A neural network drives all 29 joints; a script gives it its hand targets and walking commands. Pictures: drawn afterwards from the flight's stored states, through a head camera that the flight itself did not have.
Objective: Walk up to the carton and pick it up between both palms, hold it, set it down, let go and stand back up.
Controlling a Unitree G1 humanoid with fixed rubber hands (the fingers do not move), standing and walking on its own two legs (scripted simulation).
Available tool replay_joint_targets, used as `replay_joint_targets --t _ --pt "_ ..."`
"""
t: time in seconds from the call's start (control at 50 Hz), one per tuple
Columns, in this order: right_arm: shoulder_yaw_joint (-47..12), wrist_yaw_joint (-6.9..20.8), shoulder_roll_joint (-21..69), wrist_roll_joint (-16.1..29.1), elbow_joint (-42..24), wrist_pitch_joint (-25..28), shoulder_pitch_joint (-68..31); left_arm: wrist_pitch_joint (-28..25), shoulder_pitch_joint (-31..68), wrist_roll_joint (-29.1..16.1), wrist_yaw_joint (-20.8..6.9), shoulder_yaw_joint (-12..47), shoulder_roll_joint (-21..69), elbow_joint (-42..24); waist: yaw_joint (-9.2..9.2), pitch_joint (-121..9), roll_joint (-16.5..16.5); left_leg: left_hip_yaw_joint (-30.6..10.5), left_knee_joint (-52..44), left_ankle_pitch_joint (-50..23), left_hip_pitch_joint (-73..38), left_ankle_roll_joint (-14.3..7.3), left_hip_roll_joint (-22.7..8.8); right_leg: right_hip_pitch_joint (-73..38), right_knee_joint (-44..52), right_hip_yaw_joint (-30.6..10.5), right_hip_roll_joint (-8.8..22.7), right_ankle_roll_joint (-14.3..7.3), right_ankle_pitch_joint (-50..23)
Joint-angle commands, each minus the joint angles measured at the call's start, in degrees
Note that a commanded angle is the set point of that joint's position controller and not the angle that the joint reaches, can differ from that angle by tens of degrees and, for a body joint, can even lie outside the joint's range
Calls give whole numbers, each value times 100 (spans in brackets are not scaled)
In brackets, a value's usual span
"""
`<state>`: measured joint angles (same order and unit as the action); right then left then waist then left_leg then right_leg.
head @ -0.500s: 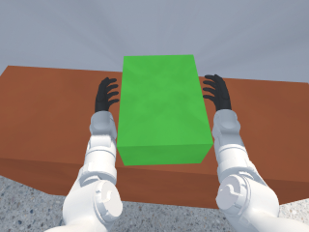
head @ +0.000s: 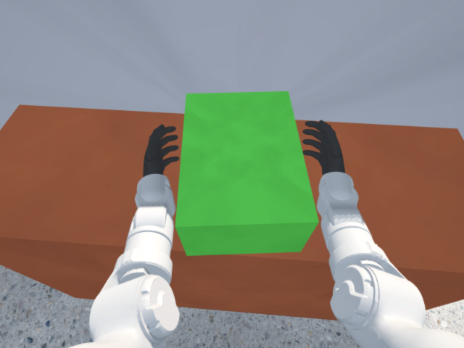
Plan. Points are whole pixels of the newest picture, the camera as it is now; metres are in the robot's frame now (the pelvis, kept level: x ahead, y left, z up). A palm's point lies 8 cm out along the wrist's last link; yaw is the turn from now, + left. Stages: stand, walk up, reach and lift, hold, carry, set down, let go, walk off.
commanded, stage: reach and lift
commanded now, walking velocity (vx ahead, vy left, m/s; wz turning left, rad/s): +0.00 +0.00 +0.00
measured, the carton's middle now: (240, 168) +0.47 +0.01 -0.02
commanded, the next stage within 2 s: none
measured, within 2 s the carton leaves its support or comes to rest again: leaves its support in 0.30 s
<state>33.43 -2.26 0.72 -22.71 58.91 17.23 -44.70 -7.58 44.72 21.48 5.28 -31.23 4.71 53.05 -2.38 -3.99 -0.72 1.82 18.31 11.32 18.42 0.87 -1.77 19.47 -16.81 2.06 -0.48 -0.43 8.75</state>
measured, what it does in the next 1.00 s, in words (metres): stands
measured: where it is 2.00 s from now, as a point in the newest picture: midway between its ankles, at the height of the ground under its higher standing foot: outside the picture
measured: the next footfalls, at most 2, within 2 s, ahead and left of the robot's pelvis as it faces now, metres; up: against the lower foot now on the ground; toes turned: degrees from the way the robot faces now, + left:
none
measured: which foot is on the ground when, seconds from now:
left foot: down 0.00-1.00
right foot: down 0.00-1.00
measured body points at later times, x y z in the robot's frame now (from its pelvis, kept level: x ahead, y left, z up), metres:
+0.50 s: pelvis -0.03 +0.00 +0.00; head -0.03 +0.02 +0.45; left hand +0.37 +0.18 +0.10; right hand +0.38 -0.14 +0.10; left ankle -0.04 +0.12 -0.75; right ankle -0.02 -0.11 -0.75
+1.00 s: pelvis -0.03 +0.01 +0.00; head -0.04 +0.03 +0.45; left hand +0.36 +0.18 +0.11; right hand +0.37 -0.14 +0.11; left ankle -0.04 +0.12 -0.75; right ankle -0.02 -0.11 -0.75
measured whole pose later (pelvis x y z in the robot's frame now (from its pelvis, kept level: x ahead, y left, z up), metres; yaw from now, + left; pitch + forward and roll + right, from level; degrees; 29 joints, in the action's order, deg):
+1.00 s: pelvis -0.03 +0.01 +0.00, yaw +1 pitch -2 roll -1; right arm 18.4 -4.8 2.3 -7.5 45.6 4.4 -35.7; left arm 12.7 36.3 18.0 3.3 -20.6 3.3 34.4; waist 0.1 0.4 -1.7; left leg 0.9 18.8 11.2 5.4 0.4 -1.3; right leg 4.6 -14.4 3.1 -0.1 0.0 7.5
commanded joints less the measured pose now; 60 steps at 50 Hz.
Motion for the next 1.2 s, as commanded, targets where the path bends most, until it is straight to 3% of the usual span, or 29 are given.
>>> replay_joint_targets --t 0.0,0.06,0.1,0.12,0.18,0.22,0.24,0.34,0.42,0.46,0.52,0.6,0.68,0.72,0.76,0.82,0.84,0.86,0.96,1.0,1.02,1.04,1.06,1.1,1.14,1.18 --pt "-1996 796 2826 -148 72 305 -2584 -117 2285 -42 -758 1701 2619 133 -70 -3161 -58 435 211 -2830 -388 119 108 -2331 -608 231 -7 154 -3600" --pt "-2118 784 2811 -48 189 308 -2535 -118 2282 -163 -732 1955 2702 95 -33 -3192 -71 382 279 -2978 -540 170 80 -2414 -610 277 -68 118 -3689" --pt "-2211 735 2783 12 97 287 -2585 -102 2288 -234 -779 1993 2689 85 63 -3127 -94 380 188 -2785 -528 153 122 -2468 -573 237 -44 138 -3657" --pt "-2263 713 2775 55 160 248 -2557 -89 2254 -250 -805 1923 2625 164 -10 -2948 -132 410 148 -2603 -500 109 147 -2514 -531 240 -45 148 -3558" --pt "-2399 668 2858 248 -68 157 -2707 -42 2590 -422 -825 2152 2636 -69 31 -3114 -32 364 110 -2329 -472 75 166 -2646 -514 193 -56 123 -3361" --pt "-2434 655 2827 300 -367 79 -2791 36 2543 -458 -853 2156 2665 -86 87 -2989 -6 341 65 -2146 -659 131 183 -2585 -400 192 -19 144 -3006" --pt "-2408 666 2867 318 -368 54 -2846 15 2821 -499 -847 2227 2639 -302 23 -3061 39 349 50 -2018 -630 120 177 -2492 -368 209 -35 117 -2731" --pt "-2238 702 2859 307 -304 -345 -2905 398 2984 -505 -902 2084 2610 -230 106 -2444 28 358 -212 -1220 -789 96 190 -2244 -71 204 -27 127 -1531" --pt "-2074 736 2806 345 -502 -519 -2976 676 3004 -467 -939 2060 2612 -488 139 -2365 58 383 -221 -1114 -1081 87 210 -2099 -3 269 -59 103 -1133" --pt "-1987 732 2778 334 -409 -628 -2984 802 3099 -398 -984 1911 2509 -527 182 -2169 -18 392 -300 -1009 -1077 22 207 -2030 12 280 -18 140 -997" --pt "-1565 723 2668 158 -358 -931 -2735 1171 2924 -78 -1149 1355 2148 -428 184 -1260 -73 517 -583 -134 -857 -104 284 -2173 180 267 41 187 -182" --pt "-1937 779 2664 469 -1039 -924 -2907 1419 2725 -201 -1186 1683 2388 -885 116 -1715 118 479 -398 -925 -1245 -31 276 -2301 47 345 -32 184 -674" --pt "-2021 787 2556 545 -1065 -1022 -2744 1627 2535 -204 -1217 1783 2336 -1026 240 -1454 11 425 -345 -1086 -1569 20 231 -2053 140 422 -112 175 -593" --pt "-2180 783 2501 669 -1096 -1029 -2766 1688 2549 -222 -1235 1882 2281 -1156 203 -1251 75 437 -375 -1159 -1465 44 206 -2171 153 408 -120 175 -584" --pt "-2394 791 2601 839 -1390 -958 -2779 1673 2449 -315 -1192 2073 2449 -1392 121 -1610 186 407 -262 -1469 -1580 63 233 -2227 87 388 -125 168 -881" --pt "-2863 724 2738 1069 -1751 -853 -2688 1573 2388 -565 -1093 2536 2512 -1861 193 -2459 99 321 45 -2439 -2017 127 236 -2456 -77 408 -207 192 -1874" --pt "-3127 695 2777 1234 -1780 -836 -2561 1540 2303 -602 -1039 2783 2634 -2077 161 -2563 311 304 161 -2849 -2075 198 207 -2494 -133 389 -249 161 -2085" --pt "-3243 663 2812 1293 -1766 -865 -2445 1536 2330 -660 -1016 2867 2667 -2223 204 -2583 271 255 228 -3084 -2144 257 194 -2451 -117 373 -253 169 -2187" --pt "-3645 434 2623 1653 -1950 -1245 -1977 2078 1492 -621 -1231 2985 2597 -2263 346 -1419 93 129 96 -2614 -1713 201 251 -2759 -18 307 -230 199 -2130" --pt "-4015 310 2710 1960 -2528 -1207 -2203 2157 1687 -810 -1292 3380 2657 -3013 440 -1976 47 83 170 -2734 -1771 205 301 -2963 -105 307 -233 219 -2506" --pt "-4531 257 2658 2239 -2980 -1204 -2137 2283 1610 -1109 -1272 4066 2970 -3809 795 -2194 -77 103 345 -3350 -2394 340 394 -3268 -96 311 -279 216 -3229" --pt "-4855 180 2823 2411 -3324 -1265 -2160 2388 1674 -1224 -1251 4270 2972 -4156 745 -2280 70 28 405 -3460 -2243 340 435 -3281 -167 275 -239 210 -3497" --pt "-5065 117 2886 2567 -3642 -1358 -2237 2511 1641 -1300 -1260 4402 2999 -4331 846 -2355 -4 -15 397 -3419 -2186 315 448 -3237 -208 232 -220 248 -3576" --pt "-5059 12 2705 2644 -3628 -1611 -1974 2816 1183 -1047 -1383 4022 2702 -4145 774 -1767 -56 -40 211 -2644 -1932 184 500 -3431 -100 213 -131 306 -3250" --pt "-4784 -29 2416 2620 -3395 -1821 -1729 3150 906 -691 -1594 3448 2380 -3887 675 -1009 -150 29 -181 -1551 -1615 71 475 -3428 98 242 -53 345 -2368" --pt "-4644 -8 2253 2671 -3460 -1902 -1821 3367 982 -618 -1716 3299 2271 -3999 610 -727 -83 75 -406 -1022 -1477 57 425 -3227 227 306 -39 299 -1598"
